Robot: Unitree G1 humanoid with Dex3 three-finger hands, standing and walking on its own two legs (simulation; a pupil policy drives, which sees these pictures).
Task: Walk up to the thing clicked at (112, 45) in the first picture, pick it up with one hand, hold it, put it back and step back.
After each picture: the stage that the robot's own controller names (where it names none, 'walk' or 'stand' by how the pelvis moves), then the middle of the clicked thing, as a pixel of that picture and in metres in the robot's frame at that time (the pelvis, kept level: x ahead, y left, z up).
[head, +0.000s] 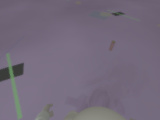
stand; (111, 45) +1.54 -0.45 -0.65
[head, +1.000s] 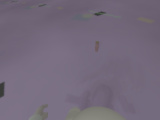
walk; (96, 46) +1.46 +0.00 -0.62
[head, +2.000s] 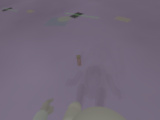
walk; (78, 60) +0.96 +0.27 -0.65
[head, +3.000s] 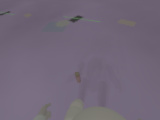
walk; (78, 77) +0.61 +0.25 -0.65
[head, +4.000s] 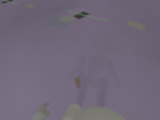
stand; (77, 82) +0.48 +0.19 -0.63
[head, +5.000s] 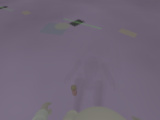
stand; (74, 90) +0.43 +0.19 -0.65
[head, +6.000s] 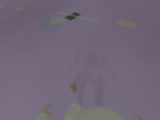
stand; (73, 88) +0.39 +0.22 -0.65
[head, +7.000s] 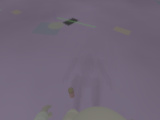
stand; (71, 93) +0.38 +0.22 -0.66
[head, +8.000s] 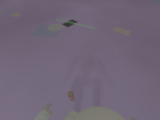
stand; (71, 96) +0.34 +0.23 -0.66
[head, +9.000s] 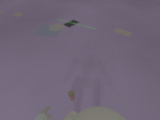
stand; (71, 96) +0.35 +0.22 -0.66
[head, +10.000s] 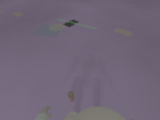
stand; (71, 96) +0.34 +0.22 -0.66
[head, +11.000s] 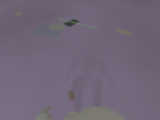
go down; (71, 96) +0.34 +0.22 -0.66
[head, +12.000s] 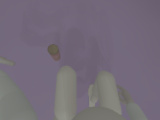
go down; (55, 54) +0.42 +0.28 -0.25
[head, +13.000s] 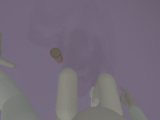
approach; (57, 56) +0.41 +0.28 -0.26
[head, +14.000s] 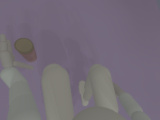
close in; (28, 52) +0.38 +0.33 -0.15
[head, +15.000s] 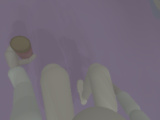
close; (25, 52) +0.38 +0.33 -0.15
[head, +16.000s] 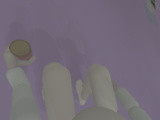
lift; (24, 53) +0.36 +0.33 -0.15
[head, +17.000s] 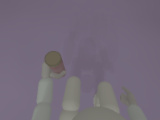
lift; (58, 67) +0.32 +0.22 +0.02
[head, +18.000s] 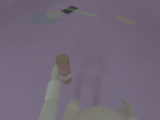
hold; (65, 71) +0.31 +0.18 +0.02
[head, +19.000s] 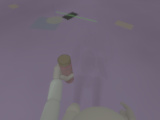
hold; (67, 71) +0.32 +0.17 +0.04
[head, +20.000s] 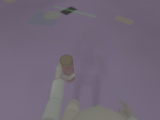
crouch; (68, 70) +0.33 +0.16 +0.02
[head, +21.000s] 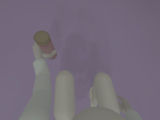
lower; (48, 48) +0.44 +0.27 -0.04
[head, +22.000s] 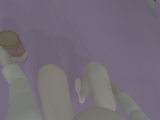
lower; (16, 50) +0.40 +0.34 -0.15
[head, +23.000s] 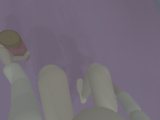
lower; (18, 49) +0.39 +0.35 -0.15
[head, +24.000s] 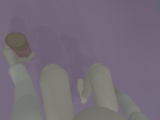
lower; (23, 50) +0.38 +0.33 -0.16
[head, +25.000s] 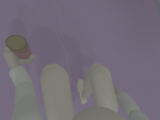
lower; (23, 52) +0.37 +0.34 -0.16
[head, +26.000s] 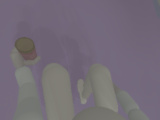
open; (29, 54) +0.37 +0.31 -0.16
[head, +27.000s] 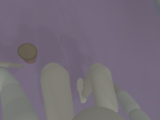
rise; (29, 56) +0.36 +0.31 -0.16
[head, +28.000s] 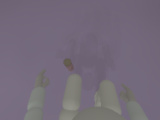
walk; (69, 65) +0.41 +0.24 -0.37
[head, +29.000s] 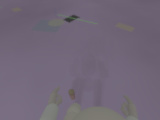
stand; (72, 94) +0.34 +0.20 -0.59
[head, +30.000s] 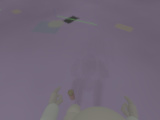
stand; (71, 95) +0.34 +0.21 -0.60
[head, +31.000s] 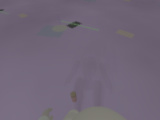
stand; (73, 97) +0.35 +0.19 -0.65
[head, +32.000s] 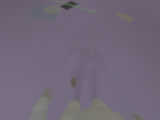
walk; (73, 83) +0.41 +0.16 -0.64
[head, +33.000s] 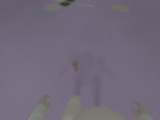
walk; (75, 66) +0.65 +0.24 -0.62
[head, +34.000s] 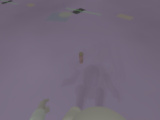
stand; (81, 58) +0.97 +0.21 -0.63
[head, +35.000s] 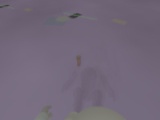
stand; (78, 61) +0.97 +0.23 -0.66
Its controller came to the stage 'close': yes
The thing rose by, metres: 0.69
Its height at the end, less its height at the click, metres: +0.00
